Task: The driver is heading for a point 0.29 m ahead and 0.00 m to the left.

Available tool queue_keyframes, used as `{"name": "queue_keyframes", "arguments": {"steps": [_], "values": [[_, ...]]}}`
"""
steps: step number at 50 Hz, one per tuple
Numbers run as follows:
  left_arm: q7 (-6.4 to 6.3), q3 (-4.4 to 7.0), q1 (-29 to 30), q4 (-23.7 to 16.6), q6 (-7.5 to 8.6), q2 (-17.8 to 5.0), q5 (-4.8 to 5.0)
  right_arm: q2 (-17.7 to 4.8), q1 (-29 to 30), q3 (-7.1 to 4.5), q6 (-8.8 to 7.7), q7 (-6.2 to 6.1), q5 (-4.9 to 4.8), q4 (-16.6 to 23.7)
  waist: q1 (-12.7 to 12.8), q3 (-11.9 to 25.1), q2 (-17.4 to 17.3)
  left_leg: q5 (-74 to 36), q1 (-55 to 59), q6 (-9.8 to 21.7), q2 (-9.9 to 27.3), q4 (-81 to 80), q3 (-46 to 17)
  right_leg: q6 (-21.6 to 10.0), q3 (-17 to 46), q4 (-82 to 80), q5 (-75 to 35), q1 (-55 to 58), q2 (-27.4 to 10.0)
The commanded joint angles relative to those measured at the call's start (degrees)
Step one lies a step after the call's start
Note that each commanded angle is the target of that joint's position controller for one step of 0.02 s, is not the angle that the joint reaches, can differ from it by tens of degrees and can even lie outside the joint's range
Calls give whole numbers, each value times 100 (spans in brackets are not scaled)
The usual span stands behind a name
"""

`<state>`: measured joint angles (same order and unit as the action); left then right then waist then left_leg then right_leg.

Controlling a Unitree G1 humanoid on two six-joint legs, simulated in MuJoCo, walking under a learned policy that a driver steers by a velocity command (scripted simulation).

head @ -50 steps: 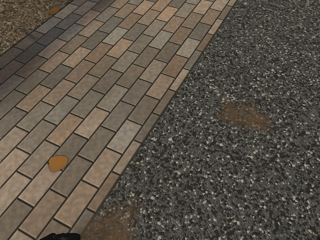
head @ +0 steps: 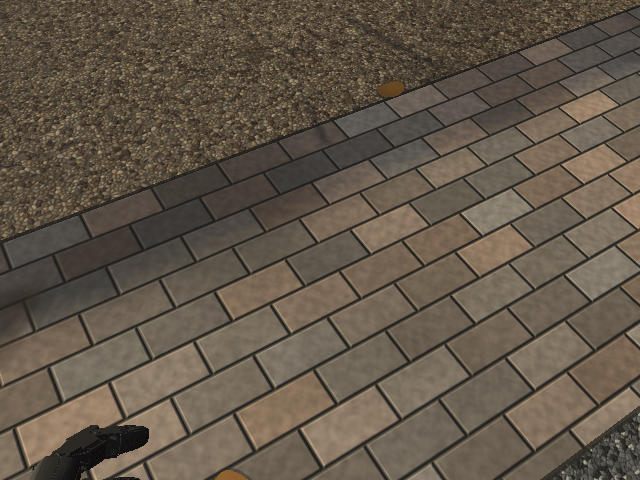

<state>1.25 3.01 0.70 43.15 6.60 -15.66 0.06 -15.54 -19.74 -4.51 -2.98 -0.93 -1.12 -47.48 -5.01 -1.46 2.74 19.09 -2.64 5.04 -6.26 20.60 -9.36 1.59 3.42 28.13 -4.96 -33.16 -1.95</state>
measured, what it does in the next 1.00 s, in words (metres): walks ahead: right foot, then left foot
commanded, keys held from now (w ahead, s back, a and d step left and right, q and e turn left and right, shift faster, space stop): w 0.06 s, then no key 0.94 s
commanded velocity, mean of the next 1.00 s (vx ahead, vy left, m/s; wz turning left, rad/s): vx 0.15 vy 0.00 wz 0.09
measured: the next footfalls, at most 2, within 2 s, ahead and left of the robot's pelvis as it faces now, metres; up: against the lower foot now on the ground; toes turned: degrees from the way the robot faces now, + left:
right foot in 0.08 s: +0.23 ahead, -0.13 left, +0.00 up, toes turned +2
left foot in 0.46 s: +0.30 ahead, +0.11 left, +0.00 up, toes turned +2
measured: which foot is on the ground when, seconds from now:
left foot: down 0.00-0.10, up 0.12-0.44, down 0.46-1.00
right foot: up 0.00-0.06, down 0.08-1.00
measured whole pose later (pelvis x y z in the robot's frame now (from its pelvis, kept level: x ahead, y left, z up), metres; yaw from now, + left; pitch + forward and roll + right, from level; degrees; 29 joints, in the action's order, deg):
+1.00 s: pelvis +0.24 +0.00 +0.00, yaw +3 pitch -1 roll +0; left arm -1.5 1.1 -10.7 59.0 -0.7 -15.1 -0.4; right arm -13.5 -5.9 -2.9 0.3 -1.1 0.0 -55.1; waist 1.1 -2.2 0.0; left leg 13.9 -15.6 0.8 -1.0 30.6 -1.2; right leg 1.0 -0.8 28.1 20.5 -6.5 -1.1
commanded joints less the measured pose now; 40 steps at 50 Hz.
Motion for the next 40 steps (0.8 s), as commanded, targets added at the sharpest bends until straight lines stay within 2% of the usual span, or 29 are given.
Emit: {"name": "queue_keyframes", "arguments": {"steps": [1,2,3,4,5,6,7,8,9,10,12,14,17,20,22,23,24,25,26,27,28,29,31,34,40], "values": [[64,139,454,-489,167,-631,15,-844,-335,-195,8,-57,33,110,68,-14,-941,-2431,215,625,1675,-18,-1040,-244,-124,-157,502,251,83],[53,180,142,-421,188,-724,8,-879,-257,-201,26,-57,40,130,253,105,-1019,-3203,309,560,1641,280,-1016,-378,-245,-263,727,635,185],[28,267,-495,-245,211,-888,-26,-817,-138,-168,34,-42,48,178,590,510,-961,-4018,258,437,1380,959,-818,-576,-328,-388,572,1539,237],[2,332,-1352,-127,224,-1135,-158,-665,19,-83,30,-29,112,325,1003,1288,-722,-3699,-413,215,1054,2281,-582,-951,285,-35,-128,3044,-435],[5,461,-2078,42,167,-1565,-253,-317,-798,24,-28,-27,20,296,895,2228,658,-1453,-2396,-327,155,4497,-28,-1943,2409,-26,-358,5271,-1706],[73,363,-2220,188,116,-1150,-80,-474,-998,35,-70,-20,4,187,887,2357,1241,1600,-3228,-445,-81,5379,-258,-2170,3698,-666,-428,5497,-2197],[71,249,-1810,91,84,-799,29,-896,-502,-75,-60,-21,-53,235,922,1460,566,1421,-3594,-474,223,5780,-407,-1928,2992,-644,-430,4756,-2053],[65,173,-1352,-11,33,-628,-19,-930,-32,-81,-28,-38,-23,342,825,951,55,1080,-3500,-514,457,5667,-166,-1736,2142,-664,-1056,3912,-1802],[82,102,-1066,6,5,-482,-48,-880,281,-95,4,-50,70,433,681,527,-194,894,-3379,-552,644,5250,57,-1640,1551,-787,-1740,3140,-1537],[88,46,-955,39,21,-380,-81,-794,287,-113,52,-58,121,458,504,443,-93,723,-3078,-548,866,4792,159,-1512,1179,-889,-2116,2711,-1337],[91,4,-829,176,25,-328,-124,-393,40,-28,144,-63,99,393,294,502,232,448,-2466,-647,953,3905,349,-1464,656,-1066,-2623,2222,-1039],[32,61,-751,285,-14,-569,-124,-221,140,46,176,-85,111,440,256,676,362,51,-2116,-746,956,2989,520,-1505,327,-1112,-3080,2111,-971],[-42,112,-813,428,-147,-789,-50,-288,443,74,212,-74,110,445,378,940,339,-924,-1579,-765,891,2047,661,-1403,65,-1163,-2691,2163,-903],[-56,81,-926,593,-255,-775,-20,-422,807,38,266,-63,118,488,485,757,271,-1166,-1383,-680,858,1470,670,-1318,147,-1142,-1468,2173,-928],[-62,37,-860,649,-308,-707,34,-426,879,19,260,-58,162,484,387,585,223,-1536,-976,-528,798,713,753,-1141,206,-961,-450,2030,-837],[-58,-8,-1011,719,-314,-592,41,-504,928,0,249,-68,213,500,378,507,105,-2038,-697,-419,877,243,631,-917,219,-834,129,1944,-678],[-58,-67,-1192,742,-293,-443,-58,-753,930,-46,240,-106,250,543,473,624,-239,-3226,-218,-266,1317,253,189,-643,98,-555,753,1742,-435],[-37,-72,-1803,853,-265,-379,-137,-1020,1048,-95,279,-147,217,563,879,825,-873,-3776,282,84,1709,576,-146,-413,-158,-430,1879,1379,-37],[-63,-136,-1822,903,-298,-235,-119,-649,1181,-19,317,-118,169,518,854,947,-1056,-2905,-2,201,1649,601,-106,-271,-318,-538,2223,1644,20],[-84,-126,-1475,871,-363,-378,-100,-449,1333,14,334,-65,137,536,703,636,-878,-2237,-351,48,1346,575,41,-205,-366,-566,2094,1705,52],[-115,-103,-1308,871,-425,-477,-76,-434,1372,24,332,-37,162,529,624,462,-712,-2131,-475,-72,1193,588,154,-206,-367,-508,2000,1620,55],[-138,-95,-1270,880,-482,-522,-75,-480,1348,22,303,-12,179,495,601,369,-688,-2298,-527,-122,1136,633,199,-219,-342,-469,1832,1613,41],[-165,-93,-1330,908,-541,-567,-91,-543,1282,1,231,1,159,374,632,427,-688,-2773,-516,-122,1115,738,235,-215,-295,-416,1474,1799,-25],[-199,-89,-1302,995,-559,-586,-56,-516,1289,9,189,0,138,231,615,583,-555,-3407,-392,-79,1110,891,265,-187,-279,-300,987,2020,-70],[-250,-76,-1256,1194,-666,-569,-33,-517,1430,12,205,-2,118,-64,632,553,-362,-3301,-442,-38,1054,877,326,-147,-290,-291,953,2228,-72]]}}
